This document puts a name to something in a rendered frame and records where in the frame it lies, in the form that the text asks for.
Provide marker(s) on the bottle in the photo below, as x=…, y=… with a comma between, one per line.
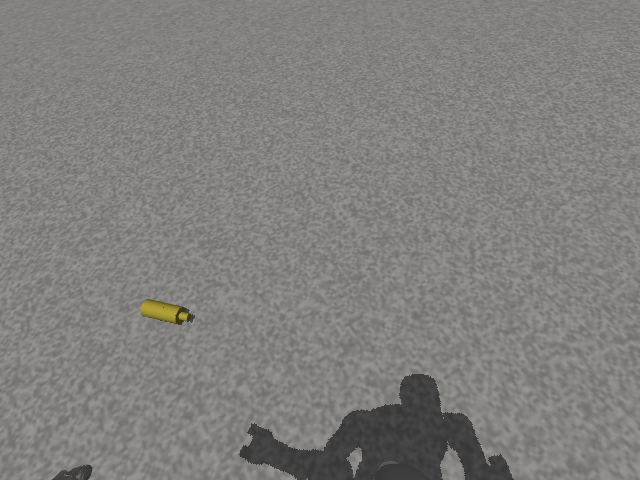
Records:
x=164, y=311

